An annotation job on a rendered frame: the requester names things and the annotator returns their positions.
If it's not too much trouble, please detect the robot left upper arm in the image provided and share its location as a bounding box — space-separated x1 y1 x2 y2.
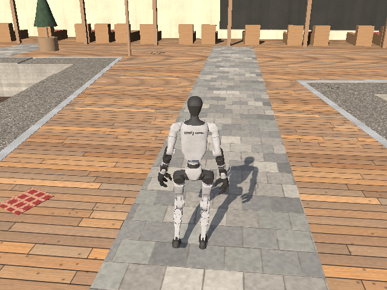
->
166 122 182 156

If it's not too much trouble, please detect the humanoid robot head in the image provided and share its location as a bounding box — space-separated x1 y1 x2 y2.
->
184 96 205 126

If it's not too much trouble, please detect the robot right forearm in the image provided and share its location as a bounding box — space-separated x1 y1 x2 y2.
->
215 148 227 179

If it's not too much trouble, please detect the right robot hand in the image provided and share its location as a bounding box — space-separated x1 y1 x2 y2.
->
215 178 229 195

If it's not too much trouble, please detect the left robot hand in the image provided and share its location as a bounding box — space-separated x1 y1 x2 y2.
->
158 172 172 187

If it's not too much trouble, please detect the robot right foot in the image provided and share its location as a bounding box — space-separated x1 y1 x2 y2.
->
199 234 207 250

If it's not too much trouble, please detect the robot right upper arm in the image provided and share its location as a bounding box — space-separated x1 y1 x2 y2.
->
207 123 222 157

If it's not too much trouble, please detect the robot left forearm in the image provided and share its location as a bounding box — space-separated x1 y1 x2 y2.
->
159 146 172 175

